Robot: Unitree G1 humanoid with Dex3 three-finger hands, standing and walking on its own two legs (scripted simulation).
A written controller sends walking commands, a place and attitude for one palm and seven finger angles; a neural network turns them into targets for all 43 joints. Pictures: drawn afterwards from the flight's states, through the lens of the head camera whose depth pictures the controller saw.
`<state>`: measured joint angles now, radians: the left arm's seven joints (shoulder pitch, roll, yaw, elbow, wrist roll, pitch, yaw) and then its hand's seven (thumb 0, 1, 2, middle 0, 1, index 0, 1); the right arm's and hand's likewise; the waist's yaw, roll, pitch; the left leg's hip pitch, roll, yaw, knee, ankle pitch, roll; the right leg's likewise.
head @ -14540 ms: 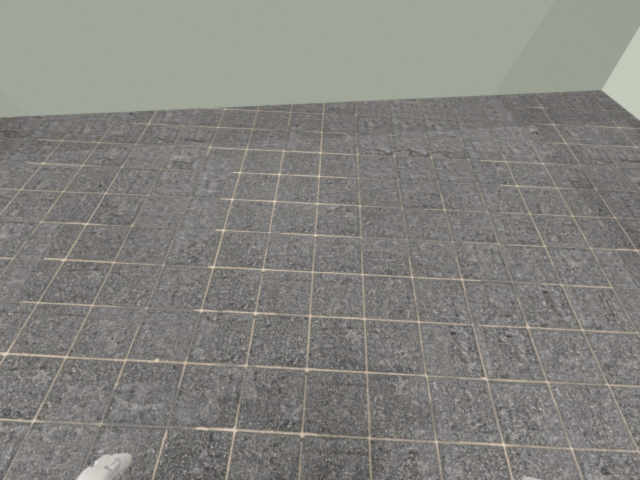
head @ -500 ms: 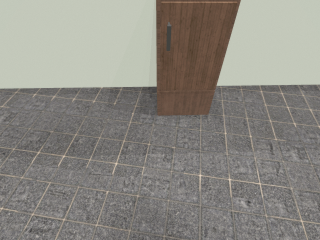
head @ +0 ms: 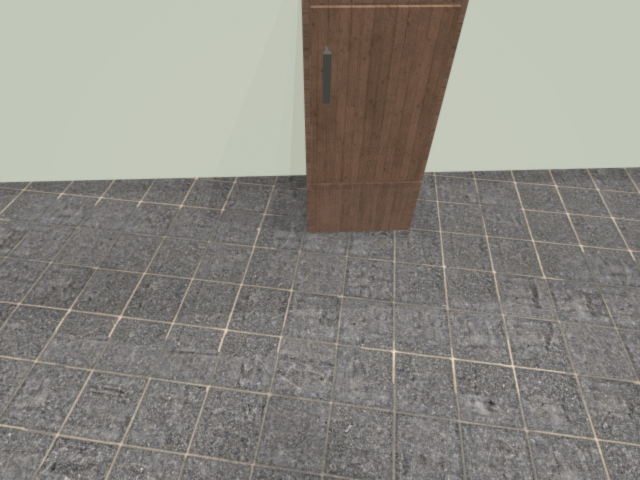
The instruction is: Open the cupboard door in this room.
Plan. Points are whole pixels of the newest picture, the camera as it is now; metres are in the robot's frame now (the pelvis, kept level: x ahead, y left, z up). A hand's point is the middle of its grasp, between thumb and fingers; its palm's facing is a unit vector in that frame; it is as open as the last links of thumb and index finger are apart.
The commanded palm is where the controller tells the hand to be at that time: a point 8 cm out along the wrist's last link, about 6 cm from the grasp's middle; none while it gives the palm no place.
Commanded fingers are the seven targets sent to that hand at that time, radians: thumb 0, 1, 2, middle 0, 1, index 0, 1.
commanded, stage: look at it before walking up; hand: left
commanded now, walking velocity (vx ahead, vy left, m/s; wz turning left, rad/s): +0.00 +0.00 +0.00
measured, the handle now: (326, 75) +1.16 +0.05 -0.04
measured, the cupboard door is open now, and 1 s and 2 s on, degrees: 0 0 0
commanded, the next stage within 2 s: walk to a spot facing it in 0.40 s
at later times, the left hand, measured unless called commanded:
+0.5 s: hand out of the picture -0.01 +0.18 -0.17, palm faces +0.02 -0.98 -0.21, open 7.4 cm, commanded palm none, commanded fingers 0.00 0.90 0.90 -0.20 -0.30 -0.20 -0.30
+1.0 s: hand out of the picture +0.11 +0.15 -0.18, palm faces -0.11 -0.96 -0.27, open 7.4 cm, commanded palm none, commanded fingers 0.00 0.90 0.90 -0.20 -0.30 -0.20 -0.30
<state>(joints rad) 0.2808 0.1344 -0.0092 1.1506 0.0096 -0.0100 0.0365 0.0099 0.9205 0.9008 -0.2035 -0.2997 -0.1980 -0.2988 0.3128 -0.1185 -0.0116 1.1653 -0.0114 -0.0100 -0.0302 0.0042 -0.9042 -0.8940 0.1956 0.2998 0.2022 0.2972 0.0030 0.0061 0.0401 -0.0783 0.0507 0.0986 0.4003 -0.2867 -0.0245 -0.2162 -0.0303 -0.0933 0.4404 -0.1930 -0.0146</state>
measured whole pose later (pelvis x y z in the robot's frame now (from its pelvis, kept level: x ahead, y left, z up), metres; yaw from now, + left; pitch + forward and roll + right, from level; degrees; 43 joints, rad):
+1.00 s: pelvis +0.04 -0.05 -0.02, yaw -12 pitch +0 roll +1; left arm 0.27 0.18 0.06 0.99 0.02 -0.04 -0.01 0.01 0.91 0.90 -0.20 -0.30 -0.20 -0.30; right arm 0.23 -0.21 -0.07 1.05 -0.02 0.03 0.00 0.01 -0.90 -0.89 0.20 0.30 0.20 0.30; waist 0.04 0.06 0.09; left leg -0.34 0.13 0.10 1.13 -0.50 -0.04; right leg -0.32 0.00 -0.12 0.70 -0.37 -0.08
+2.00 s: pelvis +0.37 -0.13 -0.03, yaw -47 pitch +1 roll +1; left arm 0.03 0.22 0.05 0.86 0.02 0.00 -0.03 0.01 0.91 0.90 -0.20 -0.30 -0.20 -0.30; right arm 0.35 -0.20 -0.06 1.02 -0.01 0.02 0.00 0.01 -0.90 -0.89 0.20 0.30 0.20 0.30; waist -0.06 0.01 0.14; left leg -0.23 0.18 0.28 0.99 -0.56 -0.07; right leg -0.44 -0.01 -0.12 0.71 -0.29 -0.07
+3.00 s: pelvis +0.34 -0.16 +0.00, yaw -31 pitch -2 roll +3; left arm 0.15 0.18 0.03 0.92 0.02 0.02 0.02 0.01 0.91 0.90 -0.21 -0.30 -0.20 -0.30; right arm 0.23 -0.30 -0.11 0.96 -0.03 0.09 0.02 0.01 -0.91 -0.89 0.20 0.30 0.20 0.30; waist -0.04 0.05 0.06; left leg -0.54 0.00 -0.02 1.16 -0.37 -0.06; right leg -0.22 -0.08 -0.11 0.52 -0.28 -0.02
